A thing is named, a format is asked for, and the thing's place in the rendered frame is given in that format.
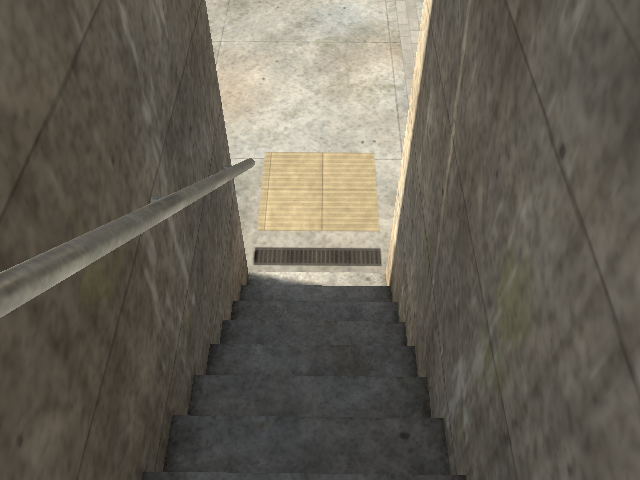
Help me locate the stairs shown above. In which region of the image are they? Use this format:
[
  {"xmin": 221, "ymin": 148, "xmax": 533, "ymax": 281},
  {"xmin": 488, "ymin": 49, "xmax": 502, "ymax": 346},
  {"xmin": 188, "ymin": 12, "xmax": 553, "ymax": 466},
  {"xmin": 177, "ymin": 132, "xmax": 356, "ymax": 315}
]
[{"xmin": 142, "ymin": 271, "xmax": 466, "ymax": 480}]

